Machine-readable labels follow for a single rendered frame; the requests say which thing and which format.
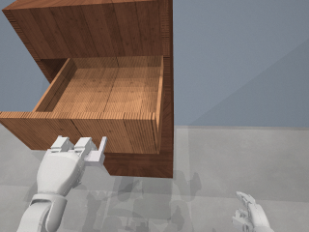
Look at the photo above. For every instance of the cabinet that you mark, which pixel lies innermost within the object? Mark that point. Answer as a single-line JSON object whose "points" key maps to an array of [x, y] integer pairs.
{"points": [[55, 30]]}

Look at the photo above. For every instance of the robot left hand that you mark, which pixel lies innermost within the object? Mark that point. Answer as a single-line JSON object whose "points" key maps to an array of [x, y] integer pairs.
{"points": [[60, 171]]}

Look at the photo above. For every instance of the drawer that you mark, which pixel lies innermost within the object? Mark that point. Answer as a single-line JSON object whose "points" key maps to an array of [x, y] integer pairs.
{"points": [[120, 98]]}

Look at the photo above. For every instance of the handle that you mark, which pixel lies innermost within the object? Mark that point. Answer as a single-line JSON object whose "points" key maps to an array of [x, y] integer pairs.
{"points": [[94, 158]]}

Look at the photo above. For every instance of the robot right hand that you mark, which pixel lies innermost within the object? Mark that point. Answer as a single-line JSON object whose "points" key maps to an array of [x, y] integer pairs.
{"points": [[255, 215]]}

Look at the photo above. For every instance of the left robot forearm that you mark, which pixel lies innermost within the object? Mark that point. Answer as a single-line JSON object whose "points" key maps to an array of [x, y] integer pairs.
{"points": [[44, 213]]}

